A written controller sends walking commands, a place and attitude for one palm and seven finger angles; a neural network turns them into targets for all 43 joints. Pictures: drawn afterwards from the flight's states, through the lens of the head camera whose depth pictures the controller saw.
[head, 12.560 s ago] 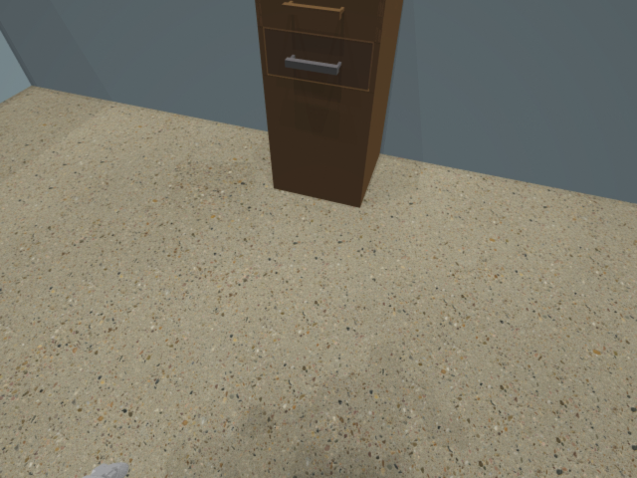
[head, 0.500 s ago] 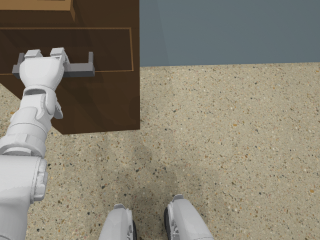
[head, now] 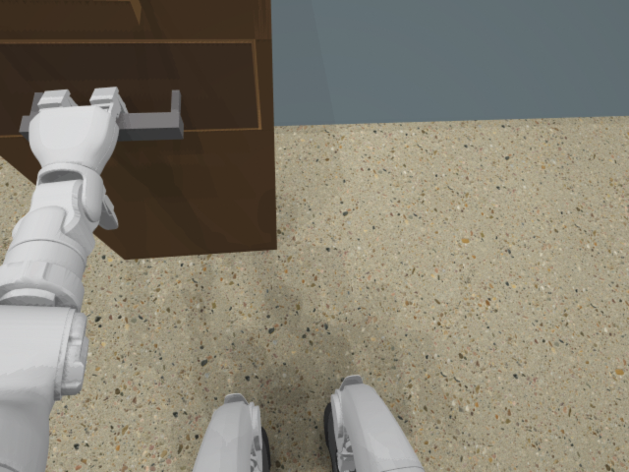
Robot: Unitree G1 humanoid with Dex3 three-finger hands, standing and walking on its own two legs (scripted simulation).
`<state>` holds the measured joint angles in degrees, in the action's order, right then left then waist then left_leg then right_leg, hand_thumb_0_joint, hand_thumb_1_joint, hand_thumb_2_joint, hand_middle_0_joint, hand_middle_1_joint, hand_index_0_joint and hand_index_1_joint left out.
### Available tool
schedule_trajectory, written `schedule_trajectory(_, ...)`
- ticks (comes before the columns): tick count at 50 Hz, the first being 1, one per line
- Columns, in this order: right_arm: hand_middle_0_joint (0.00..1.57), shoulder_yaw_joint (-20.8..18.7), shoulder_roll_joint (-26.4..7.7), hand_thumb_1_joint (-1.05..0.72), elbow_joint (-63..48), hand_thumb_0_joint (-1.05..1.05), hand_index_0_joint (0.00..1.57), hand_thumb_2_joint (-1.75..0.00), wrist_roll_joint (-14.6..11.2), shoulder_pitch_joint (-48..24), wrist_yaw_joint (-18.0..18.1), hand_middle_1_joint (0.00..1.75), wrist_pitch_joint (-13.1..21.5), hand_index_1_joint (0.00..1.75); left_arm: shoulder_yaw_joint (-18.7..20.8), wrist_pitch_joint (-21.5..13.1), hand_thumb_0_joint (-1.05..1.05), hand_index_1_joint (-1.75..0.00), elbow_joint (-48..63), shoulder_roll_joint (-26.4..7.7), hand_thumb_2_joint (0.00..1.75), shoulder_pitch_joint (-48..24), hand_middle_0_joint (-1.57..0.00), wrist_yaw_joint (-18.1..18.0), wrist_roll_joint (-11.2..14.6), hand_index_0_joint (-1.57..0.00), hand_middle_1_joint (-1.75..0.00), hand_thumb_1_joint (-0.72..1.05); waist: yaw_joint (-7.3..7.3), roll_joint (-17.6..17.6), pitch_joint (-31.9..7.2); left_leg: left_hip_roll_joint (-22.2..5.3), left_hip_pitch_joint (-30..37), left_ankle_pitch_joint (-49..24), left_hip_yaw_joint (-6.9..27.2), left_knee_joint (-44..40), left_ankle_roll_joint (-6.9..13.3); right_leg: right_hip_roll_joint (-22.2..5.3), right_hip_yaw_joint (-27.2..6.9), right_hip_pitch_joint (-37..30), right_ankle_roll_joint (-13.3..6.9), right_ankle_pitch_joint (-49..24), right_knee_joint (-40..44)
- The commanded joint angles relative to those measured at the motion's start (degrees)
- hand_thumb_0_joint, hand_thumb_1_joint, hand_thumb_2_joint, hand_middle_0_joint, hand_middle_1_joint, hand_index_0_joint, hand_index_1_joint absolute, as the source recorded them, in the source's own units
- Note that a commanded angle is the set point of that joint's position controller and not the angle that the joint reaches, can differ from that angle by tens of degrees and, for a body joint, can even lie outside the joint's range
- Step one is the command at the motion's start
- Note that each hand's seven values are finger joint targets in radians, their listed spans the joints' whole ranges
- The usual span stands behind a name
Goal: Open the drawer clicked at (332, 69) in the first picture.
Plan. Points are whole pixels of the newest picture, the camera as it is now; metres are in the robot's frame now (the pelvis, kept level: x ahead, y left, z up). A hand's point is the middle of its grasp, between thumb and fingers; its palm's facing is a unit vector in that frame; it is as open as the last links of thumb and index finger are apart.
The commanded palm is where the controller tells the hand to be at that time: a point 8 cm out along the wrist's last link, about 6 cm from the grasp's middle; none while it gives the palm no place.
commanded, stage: lower the fingers behind the handle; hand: left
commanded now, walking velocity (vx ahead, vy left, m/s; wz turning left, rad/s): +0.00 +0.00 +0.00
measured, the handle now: (107, 113) +0.58 +0.23 +0.00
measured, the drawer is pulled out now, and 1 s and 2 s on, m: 0.00 0.00 0.09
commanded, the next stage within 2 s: close the thumb around the handle in 0.08 s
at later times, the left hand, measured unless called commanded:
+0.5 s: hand (97, 162) +0.52 +0.24 -0.02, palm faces -0.06 -0.03 -1.00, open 10.9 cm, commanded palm +0.50 +0.23 +0.03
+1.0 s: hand (98, 160) +0.52 +0.24 -0.02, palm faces -0.07 -0.02 -1.00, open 6.0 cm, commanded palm +0.51 +0.23 +0.03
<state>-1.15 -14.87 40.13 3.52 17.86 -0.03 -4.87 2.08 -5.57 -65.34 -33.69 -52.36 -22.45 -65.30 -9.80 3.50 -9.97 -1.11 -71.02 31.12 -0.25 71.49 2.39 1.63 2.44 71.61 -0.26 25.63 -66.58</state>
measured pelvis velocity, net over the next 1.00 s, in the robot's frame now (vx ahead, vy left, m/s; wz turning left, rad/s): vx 0.00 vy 0.00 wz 0.00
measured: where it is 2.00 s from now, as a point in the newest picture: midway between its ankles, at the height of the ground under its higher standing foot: outside the picture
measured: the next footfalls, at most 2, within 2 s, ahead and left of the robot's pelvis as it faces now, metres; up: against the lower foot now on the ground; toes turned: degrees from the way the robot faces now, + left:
none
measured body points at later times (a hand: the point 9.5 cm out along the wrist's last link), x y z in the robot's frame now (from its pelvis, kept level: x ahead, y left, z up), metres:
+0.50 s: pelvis +0.00 +0.00 +0.00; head +0.17 +0.01 +0.42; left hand +0.52 +0.24 +0.04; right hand +0.01 -0.28 -0.12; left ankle +0.01 +0.09 -0.62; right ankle +0.04 -0.12 -0.62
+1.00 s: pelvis +0.00 +0.00 +0.00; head +0.17 +0.02 +0.42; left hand +0.52 +0.24 +0.04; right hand +0.01 -0.28 -0.12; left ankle +0.01 +0.09 -0.62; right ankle +0.04 -0.12 -0.62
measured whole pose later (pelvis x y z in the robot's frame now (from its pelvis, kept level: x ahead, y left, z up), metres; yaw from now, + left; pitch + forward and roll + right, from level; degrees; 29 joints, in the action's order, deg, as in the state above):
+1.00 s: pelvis +0.00 +0.00 +0.00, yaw +0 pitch +31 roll -3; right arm -1.0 -15.0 40.5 3.4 18.0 0.3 -5.2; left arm 1.5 -5.5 -65.7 -33.3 -52.3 -23.3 -65.3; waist -9.7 3.3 -10.0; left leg -1.0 -70.3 31.4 -0.3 71.0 2.5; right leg 1.6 2.3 70.9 -0.1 25.9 -66.1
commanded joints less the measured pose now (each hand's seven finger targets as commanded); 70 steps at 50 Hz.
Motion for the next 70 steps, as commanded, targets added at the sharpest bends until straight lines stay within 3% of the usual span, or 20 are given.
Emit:
schedule_trajectory(1, 0.2, -3.8, -10.7, -0.9, -0.91, 0.0, 0.2, -0.9, 0.01, 11.36, 1.05, 0.3, 0.62, 0.3, 2.28, -0.92, 0.0, -1.2, 10.79, -13.06, 0.3, -21.43, -0.3, -2.61, 0.18, -0.3, -1.2, -0.5, -0.54, 6.1, -31.41, 0.42, 24.85, -25.66, 3.31, -7.17, -0.19, 1.43, 0.16, -15.02, -2.05, -15.92, 6.58)
schedule_trajectory(9, 0.2, -3.82, -10.78, -0.9, -0.44, 0.0, 0.2, -0.9, 0.05, 11.57, 1.09, 0.3, 0.58, 0.3, 2.5, -1.1, 0.0, -1.2, 10.44, -13.44, 0.3, -21.8, -0.3, -2.93, 0.23, -0.3, -1.2, -0.5, -0.75, 5.97, -30.56, 0.32, 24.93, -26.58, 3.44, -7.05, -0.32, 1.44, 0.18, -14.47, -2.04, -16.5, 6.49)
schedule_trajectory(17, 0.2, -3.6, -10.78, -0.9, -0.57, 0.0, 0.2, -0.9, 0.13, 11.36, 0.93, 0.3, 0.31, 0.3, 4.55, -1.18, 0.0, -1.25, 10.79, -15.6, 0.49, -19.04, -0.33, -2.64, 1.01, -0.33, -1.25, -0.05, 0.41, 5.16, -32.34, 0.7, 23.57, -27.77, 2.4, -6.82, 0.04, 1.44, -0.51, -18.41, -1.98, -19.93, 6.24)
schedule_trajectory(19, 0.2, -3.35, -10.85, -0.9, -0.9, 0.0, 0.2, -0.9, 0.0, 10.98, 1.0, 0.3, 0.11, 0.3, 4.65, -1.08, 0.0, -1.26, 10.11, -16.06, 0.54, -17.87, -0.34, -2.53, 0.99, -0.34, -1.26, 0.06, 0.67, 4.12, -30.18, 0.81, 21.61, -26.11, 2.06, -7.21, 0.14, 1.38, -0.54, -19.23, -1.92, -19.35, 6.59)
schedule_trajectory(21, 0.2, -3.61, -10.81, -0.9, -1.22, 0.0, 0.2, -0.9, 0.03, 10.86, 0.93, 0.3, 0.1, 0.3, 4.79, -1.53, 0.0, -1.27, 11.73, -15.8, 0.59, -17.39, -0.35, -2.78, 0.68, -0.35, -1.27, 0.17, 1.32, 5.72, -32.14, 0.71, 23.87, -27.52, 2.5, -7.44, -0.15, 1.42, -0.34, -18.78, -2.11, -19.44, 6.28)
schedule_trajectory(24, 0.2, -4.0, -10.63, -0.9, -0.97, 0.0, 0.2, -0.9, 0.0, 10.87, 0.83, 0.3, 0.18, 0.3, 3.21, -1.75, 0.0, -1.29, 11.59, -12.94, 0.66, -17.74, -0.36, -3.3, 0.66, -0.36, -1.29, 0.34, 0.43, 5.84, -31.35, 0.29, 25.62, -28.43, 3.03, -7.21, -0.44, 1.44, 0.07, -16.14, -1.99, -18.39, 6.37)
schedule_trajectory(27, 0.2, -4.13, -10.87, -0.9, -0.9, 0.0, 0.2, -0.9, 0.17, 10.86, 0.72, 0.3, 0.12, 0.3, 4.26, -1.79, 0.0, -1.31, 12.31, -13.7, 0.73, -17.45, -0.37, -3.82, 0.6, -0.37, -1.31, 0.51, 0.93, 5.67, -33.36, 0.15, 27.4, -30.67, 3.54, -7.11, -0.66, 1.51, 0.08, -16.16, -2.03, -19.3, 5.9)
schedule_trajectory(29, 0.2, -4.03, -10.76, -0.9, -0.5, 0.0, 0.2, -0.9, 0.08, 11.06, 0.65, 0.3, 0.11, 0.3, 2.7, -1.23, 0.0, -1.32, 11.54, -12.39, 0.78, -19.3, -0.38, -4.02, 0.44, -0.38, -1.32, 0.62, 0.1, 6.67, -30.73, -0.02, 26.96, -29.94, 3.6, -7.33, -0.83, 1.53, 0.39, -14.77, -2.03, -18.29, 6.17)
schedule_trajectory(31, 0.2, -4.02, -10.99, -0.9, -0.36, 0.0, 0.2, -0.9, 0.11, 11.14, 0.64, 0.3, 0.07, 0.3, 2.98, -0.4, 0.0, -1.33, 9.66, -12.81, 0.83, -18.66, -0.39, -4.06, 0.43, -0.39, -1.33, 0.73, -0.15, 4.64, -30.33, 0.21, 25.57, -28.49, 3.24, -7.18, -0.46, 1.58, 0.25, -15.34, -1.94, -17.96, 6.44)
schedule_trajectory(33, 0.2, -3.88, -11.08, -0.9, -0.48, 0.0, 0.2, -0.9, 0.08, 11.25, 0.7, 0.3, -0.13, 0.3, 3.06, -0.11, 0.0, -1.34, 9.52, -13.47, 0.88, -18.97, -0.4, -3.84, 0.26, -0.4, -1.34, 0.84, 0.29, 6.0, -31.37, 0.32, 26.28, -29.23, 3.41, -7.44, -0.68, 1.46, 0.29, -15.56, -1.99, -18.25, 6.19)
schedule_trajectory(34, 0.2, -3.87, -11.01, -0.9, -0.35, 0.0, 0.2, -0.9, 0.03, 11.1, 0.78, 0.3, -0.08, 0.3, 2.75, 0.11, 0.0, -1.35, 9.84, -13.54, 0.9, -20.53, -0.4, -3.71, 0.14, -0.4, -1.35, 0.9, -0.31, 6.11, -30.89, 0.27, 25.89, -28.73, 3.15, -7.27, -0.6, 1.46, 0.23, -15.23, -1.99, -18.12, 6.28)
schedule_trajectory(43, 0.2, -3.69, -11.0, -0.9, -0.61, 0.0, 0.2, -0.9, -0.01, 11.39, 1.16, 0.3, -0.08, 0.3, 2.95, -0.12, 0.0, -1.35, 8.73, -13.76, 0.9, -19.49, -0.4, -2.59, 0.58, -0.4, -1.35, 0.9, -0.28, 5.01, -31.01, 0.41, 25.26, -28.04, 3.12, -7.26, -0.33, 1.44, 0.1, -15.91, -1.9, -18.1, 6.44)
schedule_trajectory(46, 0.2, -3.67, -10.82, -0.9, -0.58, 0.0, 0.2, -0.9, -0.14, 11.44, 1.38, 0.3, 0.24, 0.3, 1.51, -0.19, 0.0, -1.35, 9.7, -12.97, 0.9, -22.68, -0.4, -2.61, 0.31, -0.4, -1.35, 0.9, -1.3, 5.7, -30.24, 0.41, 24.67, -26.36, 3.2, -7.38, -0.29, 1.44, 0.1, -15.03, -1.93, -16.85, 6.7)
schedule_trajectory(47, 0.2, -3.65, -11.03, -0.9, -0.44, 0.0, 0.2, -0.9, 0.0, 11.51, 1.37, 0.3, 0.15, 0.3, 3.08, -0.48, 0.0, -1.35, 10.27, -14.63, 0.9, -22.37, -0.4, -2.75, 0.25, -0.4, -1.35, 0.9, -0.53, 5.82, -31.35, 0.3, 25.76, -27.8, 3.62, -7.42, -0.57, 1.36, 0.22, -15.1, -2.01, -17.23, 6.21)
schedule_trajectory(49, 0.2, -3.66, -10.81, -0.9, -0.56, 0.0, 0.2, -0.9, -0.14, 11.34, 1.32, 0.3, 0.25, 0.3, 1.85, -0.15, 0.0, -1.35, 9.09, -13.08, 0.9, -21.93, -0.4, -2.72, 0.23, -0.4, -1.35, 0.9, -1.03, 5.71, -30.25, 0.35, 25.0, -26.88, 3.36, -7.19, -0.43, 1.46, 0.22, -14.42, -1.97, -16.75, 6.47)
schedule_trajectory(58, 0.2, -3.8, -10.35, -0.9, -1.93, 0.0, 0.2, -0.9, -0.27, 10.5, 0.79, 0.3, -0.07, 0.3, 3.43, -0.98, 0.0, -1.35, 12.47, -11.45, 0.9, -9.22, -0.4, -1.77, 1.81, -0.4, -1.35, 0.9, 3.07, 4.93, -33.43, 0.39, 26.92, -30.62, 2.33, -8.27, -0.43, 1.57, -0.06, -20.43, -2.1, -21.13, 6.58)
schedule_trajectory(63, 0.2, -3.93, -10.13, -0.9, -2.32, 0.0, 0.2, -0.9, -0.45, 9.46, 0.67, 0.3, -0.45, 0.3, 4.52, -1.67, 0.0, -1.35, 14.95, -10.66, 0.9, -1.11, -0.4, -2.22, 2.44, -0.4, -1.35, 0.9, 4.88, 2.38, -31.17, 0.32, 26.63, -31.69, 1.5, -9.7, -0.3, 1.6, -0.42, -23.8, -2.05, -23.56, 7.47)
schedule_trajectory(66, 0.2, -4.35, -9.91, -0.9, -2.3, 0.0, 0.2, -0.9, -0.59, 8.85, 0.66, 0.3, -0.5, 0.3, 2.88, -1.77, 0.0, -1.35, 16.61, -7.89, 0.9, -0.33, -0.4, -3.21, 2.14, -0.4, -1.35, 0.9, 4.64, 2.28, -29.3, 0.19, 27.24, -30.81, 1.51, -10.74, -0.42, 1.5, -0.24, -23.31, -2.11, -22.61, 8.21)
schedule_trajectory(68, 0.2, -4.6, -10.03, -0.9, -2.03, 0.0, 0.2, -0.9, -0.46, 8.74, 0.62, 0.3, -0.81, 0.3, 4.16, -1.92, 0.0, -1.35, 17.23, -8.56, 0.9, 1.72, -0.4, -4.14, 1.78, -0.4, -1.35, 0.9, 5.35, 2.14, -29.79, -0.05, 29.04, -34.18, 1.84, -10.7, -0.64, 1.42, -0.19, -23.01, -2.09, -23.68, 7.83)
schedule_trajectory(70, 0.2, -5.02, -9.59, -0.9, -2.15, 0.0, 0.2, -0.9, -0.33, 8.48, 0.41, 0.3, -0.95, 0.3, 3.19, -1.76, 0.0, -1.35, 18.1, -5.68, 0.9, 4.34, -0.4, -4.93, 2.03, -0.4, -1.35, 0.9, 5.41, 1.24, -29.5, -0.08, 30.08, -35.92, 1.38, -10.81, -0.61, 1.44, -0.28, -24.0, -1.98, -25.17, 8.48)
